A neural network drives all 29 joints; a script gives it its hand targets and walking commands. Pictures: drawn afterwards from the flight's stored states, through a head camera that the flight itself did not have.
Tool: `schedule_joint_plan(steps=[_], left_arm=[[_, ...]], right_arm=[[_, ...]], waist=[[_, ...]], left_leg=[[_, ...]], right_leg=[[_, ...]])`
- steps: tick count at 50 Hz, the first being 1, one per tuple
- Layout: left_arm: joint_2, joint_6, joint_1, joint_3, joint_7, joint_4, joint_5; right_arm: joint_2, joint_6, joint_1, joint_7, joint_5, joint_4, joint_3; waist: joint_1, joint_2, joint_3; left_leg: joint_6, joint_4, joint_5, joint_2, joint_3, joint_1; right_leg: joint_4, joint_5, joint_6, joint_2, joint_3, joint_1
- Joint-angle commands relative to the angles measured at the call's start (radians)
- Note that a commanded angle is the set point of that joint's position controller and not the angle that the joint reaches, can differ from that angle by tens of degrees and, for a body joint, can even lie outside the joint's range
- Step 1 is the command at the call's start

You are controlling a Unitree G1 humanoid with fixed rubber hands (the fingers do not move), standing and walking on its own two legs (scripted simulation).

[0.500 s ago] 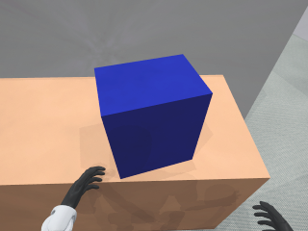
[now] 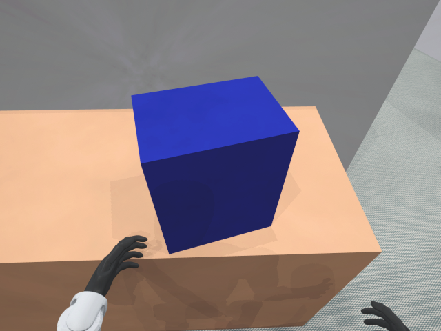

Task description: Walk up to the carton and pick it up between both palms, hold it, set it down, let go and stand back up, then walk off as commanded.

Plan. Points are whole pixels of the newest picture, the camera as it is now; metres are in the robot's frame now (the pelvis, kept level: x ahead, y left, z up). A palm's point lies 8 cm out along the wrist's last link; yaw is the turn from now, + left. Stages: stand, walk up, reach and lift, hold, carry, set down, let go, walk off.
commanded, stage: stand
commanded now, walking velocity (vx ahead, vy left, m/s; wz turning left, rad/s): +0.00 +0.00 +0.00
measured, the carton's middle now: (211, 169) +0.39 +0.02 +0.08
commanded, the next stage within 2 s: walk off in 0.38 s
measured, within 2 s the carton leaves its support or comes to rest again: neither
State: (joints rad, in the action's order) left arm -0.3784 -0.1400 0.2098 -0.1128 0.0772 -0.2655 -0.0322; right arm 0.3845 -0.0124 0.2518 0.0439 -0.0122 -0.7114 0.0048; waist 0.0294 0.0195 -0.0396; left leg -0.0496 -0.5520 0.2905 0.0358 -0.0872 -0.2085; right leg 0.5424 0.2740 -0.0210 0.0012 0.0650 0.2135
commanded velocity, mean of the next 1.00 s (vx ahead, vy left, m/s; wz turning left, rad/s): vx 0.00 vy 0.00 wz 0.00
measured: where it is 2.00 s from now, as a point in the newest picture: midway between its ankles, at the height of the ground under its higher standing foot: outside the picture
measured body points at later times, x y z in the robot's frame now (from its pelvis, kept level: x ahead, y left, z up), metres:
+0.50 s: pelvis +0.00 +0.01 +0.00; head +0.00 +0.02 +0.45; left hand +0.23 +0.21 +0.00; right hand +0.12 -0.29 -0.08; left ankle +0.01 +0.16 -0.73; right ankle +0.02 -0.11 -0.73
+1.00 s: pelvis -0.06 +0.04 -0.01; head -0.05 +0.03 +0.44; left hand +0.22 +0.22 +0.00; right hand +0.03 -0.25 -0.11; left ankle -0.03 +0.12 -0.73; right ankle -0.11 -0.09 -0.70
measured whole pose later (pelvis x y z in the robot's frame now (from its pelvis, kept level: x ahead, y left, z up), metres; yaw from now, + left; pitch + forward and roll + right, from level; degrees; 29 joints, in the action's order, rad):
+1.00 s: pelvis -0.06 +0.04 -0.01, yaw -1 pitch +1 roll -2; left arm -0.24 -0.09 0.01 -0.04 0.04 -0.39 0.01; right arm 0.31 0.07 0.29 0.00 -0.05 -0.59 0.04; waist 0.08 -0.05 -0.02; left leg 0.06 -0.64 0.27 -0.02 0.01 -0.38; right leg 0.88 0.41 0.01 0.04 -0.02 0.37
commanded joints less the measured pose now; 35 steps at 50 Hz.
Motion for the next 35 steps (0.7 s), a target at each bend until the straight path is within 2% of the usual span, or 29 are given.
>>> schedule_joint_plan(steps=[1, 2, 3, 5, 7, 9, 10, 11, 13, 14, 15, 16, 17, 19, 20, 21, 23, 24, 25, 26, 27, 28, 29, 30, 31, 32, 33, 34, 35], left_arm=[[-0.261, 0.080, -0.058, 0.190, -0.076, -0.091, 0.029], [-0.215, 0.088, -0.022, 0.180, -0.080, -0.098, 0.013], [-0.242, 0.083, -0.038, 0.191, -0.078, -0.104, 0.025], [-0.235, 0.093, 0.023, 0.190, -0.083, -0.125, 0.023], [-0.222, 0.085, -0.018, 0.183, -0.074, -0.118, 0.033], [-0.233, 0.089, -0.030, 0.189, -0.085, -0.123, 0.026], [-0.256, 0.093, -0.021, 0.193, -0.086, -0.107, 0.028], [-0.256, 0.083, -0.017, 0.192, -0.086, -0.102, 0.026], [-0.225, 0.092, 0.005, 0.190, -0.087, -0.116, 0.028], [-0.217, 0.082, -0.030, 0.183, -0.077, -0.103, 0.018], [-0.204, 0.084, -0.024, 0.178, -0.079, -0.112, 0.026], [-0.211, 0.082, -0.037, 0.183, -0.079, -0.102, 0.020], [-0.241, 0.077, -0.006, 0.186, -0.078, -0.096, 0.019], [-0.251, 0.084, -0.025, 0.189, -0.080, -0.104, 0.023], [-0.262, 0.085, -0.015, 0.196, -0.088, -0.122, 0.025], [-0.221, 0.084, -0.010, 0.186, -0.083, -0.115, 0.020], [-0.212, 0.087, -0.005, 0.179, -0.081, -0.115, 0.017], [-0.216, 0.083, -0.034, 0.176, -0.078, -0.099, 0.025], [-0.228, 0.086, -0.029, 0.181, -0.085, -0.118, 0.016], [-0.219, 0.092, -0.028, 0.185, -0.085, -0.106, 0.020], [-0.229, 0.097, -0.031, 0.182, -0.090, -0.113, 0.029], [-0.242, 0.098, -0.044, 0.196, -0.087, -0.099, 0.031], [-0.256, 0.152, -0.046, 0.248, -0.085, -0.274, 0.068], [-0.253, 0.148, -0.017, 0.255, -0.087, -0.280, 0.061], [-0.245, 0.148, -0.018, 0.248, -0.085, -0.280, 0.057], [-0.243, 0.157, -0.040, 0.241, -0.089, -0.270, 0.058], [-0.220, 0.169, -0.046, 0.231, -0.089, -0.268, 0.064], [-0.203, 0.181, -0.049, 0.227, -0.094, -0.279, 0.071], [-0.197, 0.188, -0.097, 0.221, -0.102, -0.251, 0.062]], right_arm=[[0.199, -0.037, -0.024, -0.005, 0.014, 0.084, 0.064], [0.221, -0.037, -0.025, -0.017, 0.004, 0.072, 0.073], [0.200, -0.029, -0.063, -0.009, -0.005, 0.083, 0.061], [0.189, -0.027, -0.043, -0.012, 0.003, 0.080, 0.059], [0.171, -0.013, -0.100, -0.014, 0.004, 0.096, 0.057], [0.158, -0.028, -0.044, -0.009, -0.001, 0.084, 0.056], [0.184, -0.028, -0.059, -0.008, 0.001, 0.089, 0.058], [0.195, -0.029, -0.094, -0.017, 0.003, 0.104, 0.061], [0.172, -0.031, -0.012, -0.017, -0.008, 0.081, 0.062], [0.197, -0.028, -0.057, -0.021, -0.001, 0.090, 0.062], [0.174, -0.033, -0.083, -0.015, 0.004, 0.103, 0.059], [0.200, -0.032, -0.073, -0.012, 0.004, 0.098, 0.063], [0.183, -0.034, -0.085, -0.007, 0.005, 0.096, 0.059], [0.202, -0.032, -0.102, -0.007, 0.006, 0.103, 0.061], [0.195, -0.033, -0.071, -0.004, 0.006, 0.087, 0.061], [0.167, -0.028, -0.077, 0.001, 0.006, 0.074, 0.057], [0.187, -0.027, -0.048, -0.013, 0.006, 0.071, 0.064], [0.195, -0.030, -0.049, -0.011, 0.007, 0.077, 0.065], [0.172, -0.028, -0.059, -0.006, 0.001, 0.080, 0.061], [0.168, -0.025, -0.064, -0.008, -0.001, 0.090, 0.057], [0.172, -0.022, -0.042, -0.006, 0.007, 0.086, 0.066], [0.192, -0.028, -0.029, -0.005, -0.004, 0.071, 0.071], [0.098, 0.010, 0.023, -0.043, -0.003, 0.226, 0.079], [0.106, 0.014, 0.013, -0.042, 0.005, 0.210, 0.087], [0.116, 0.021, 0.045, -0.047, 0.012, 0.183, 0.087], [0.109, 0.030, 0.066, -0.048, 0.010, 0.177, 0.095], [0.105, 0.044, 0.072, -0.050, 0.015, 0.170, 0.094], [0.106, 0.045, 0.076, -0.046, 0.002, 0.175, 0.101], [0.092, 0.051, 0.108, -0.040, -0.004, 0.211, 0.105]], waist=[[0.005, 0.123, -0.016], [-0.007, 0.081, -0.044], [-0.021, 0.035, -0.027], [-0.039, 0.025, -0.024], [-0.047, 0.063, -0.074], [-0.006, 0.096, -0.064], [-0.017, 0.101, -0.003], [-0.019, 0.008, -0.065], [-0.023, 0.074, -0.001], [-0.015, 0.039, -0.021], [-0.033, 0.046, -0.052], [-0.022, 0.089, -0.047], [-0.055, 0.106, 0.026], [-0.041, 0.005, 0.010], [-0.044, 0.050, -0.026], [-0.042, 0.079, -0.026], [-0.028, 0.024, -0.036], [-0.015, 0.027, 0.017], [-0.003, 0.101, -0.076], [-0.024, 0.083, -0.058], [-0.013, 0.113, -0.039], [-0.004, 0.040, -0.017], [-0.032, 0.071, -0.060], [-0.046, 0.072, -0.010], [-0.041, 0.132, 0.036], [-0.030, 0.198, 0.023], [-0.035, 0.201, -0.009], [-0.043, 0.173, -0.023], [-0.022, 0.173, -0.051]], left_leg=[[0.055, 0.075, -0.014, 0.038, -0.008, -0.049], [0.067, 0.057, -0.053, 0.047, -0.014, -0.068], [0.066, 0.059, -0.055, 0.044, -0.010, -0.049], [0.068, 0.059, -0.043, 0.041, -0.014, -0.083], [0.068, 0.066, 0.011, 0.042, -0.019, -0.109], [0.069, 0.070, 0.017, 0.041, -0.020, -0.073], [0.075, 0.046, 0.024, 0.032, -0.011, -0.056], [0.072, 0.062, -0.010, 0.047, -0.013, -0.087], [0.072, 0.058, 0.025, 0.028, 0.000, -0.071], [0.071, 0.058, 0.012, 0.039, -0.021, -0.130], [0.070, 0.081, -0.007, 0.050, -0.032, -0.116], [0.067, 0.109, -0.006, 0.051, -0.037, -0.133], [0.086, 0.105, -0.034, 0.054, -0.056, -0.083], [0.067, 0.096, -0.054, 0.043, -0.023, -0.082], [0.063, 0.079, -0.037, 0.045, -0.019, -0.099], [0.068, 0.098, -0.068, 0.051, -0.035, -0.093], [0.068, 0.081, -0.011, 0.034, -0.011, -0.068], [0.063, 0.066, -0.056, 0.036, -0.018, -0.027], [0.068, 0.086, -0.006, 0.040, -0.032, -0.098], [0.071, 0.071, -0.007, 0.033, -0.017, -0.078], [0.057, 0.064, -0.039, 0.034, -0.011, -0.067], [0.067, 0.045, -0.052, 0.029, -0.003, -0.037], [0.114, -0.087, -0.250, -0.022, 0.020, -0.171], [0.110, -0.175, -0.181, -0.032, 0.046, -0.164], [0.110, -0.247, -0.096, -0.062, 0.058, -0.160], [0.108, -0.339, 0.049, -0.095, 0.073, -0.158], [0.099, -0.474, 0.134, -0.110, 0.088, -0.150], [0.105, -0.502, 0.158, -0.093, 0.075, -0.167], [0.099, -0.501, 0.128, -0.079, 0.063, -0.198]], right_leg=[[-0.175, 0.183, -0.018, -0.124, -0.145, 0.029], [-0.176, 0.139, -0.031, -0.137, -0.145, 0.029], [-0.181, 0.122, -0.008, -0.139, -0.148, 0.036], [-0.168, 0.135, -0.012, -0.136, -0.136, 0.003], [-0.204, 0.205, -0.006, -0.128, -0.152, 0.044], [-0.221, 0.228, -0.019, -0.151, -0.178, 0.060], [-0.223, 0.277, -0.014, -0.143, -0.167, 0.073], [-0.211, 0.233, -0.011, -0.145, -0.164, 0.059], [-0.202, 0.244, -0.013, -0.137, -0.153, 0.023], [-0.181, 0.183, -0.023, -0.155, -0.177, -0.007], [-0.163, 0.156, -0.027, -0.149, -0.155, 0.019], [-0.169, 0.147, -0.023, -0.143, -0.142, -0.005], [-0.121, 0.099, -0.010, -0.122, -0.117, -0.025], [-0.133, 0.076, -0.009, -0.135, -0.125, -0.009], [-0.169, 0.115, -0.009, -0.140, -0.145, -0.003], [-0.139, 0.091, -0.010, -0.113, -0.103, 0.008], [-0.179, 0.183, -0.018, -0.143, -0.152, 0.055], [-0.170, 0.140, -0.019, -0.150, -0.155, 0.031], [-0.183, 0.182, -0.017, -0.138, -0.133, 0.051], [-0.175, 0.205, -0.018, -0.143, -0.153, 0.066], [-0.204, 0.209, -0.014, -0.154, -0.153, 0.045], [-0.191, 0.172, -0.013, -0.144, -0.150, 0.039], [-0.156, -0.012, -0.054, -0.178, -0.210, 0.081], [-0.145, -0.121, -0.074, -0.210, -0.227, 0.060], [-0.138, -0.144, -0.097, -0.229, -0.232, 0.056], [-0.167, -0.059, -0.122, -0.245, -0.249, 0.133], [-0.216, 0.079, -0.155, -0.260, -0.267, 0.213], [-0.221, 0.118, -0.156, -0.258, -0.265, 0.218], [-0.202, 0.115, -0.158, -0.266, -0.265, 0.221]])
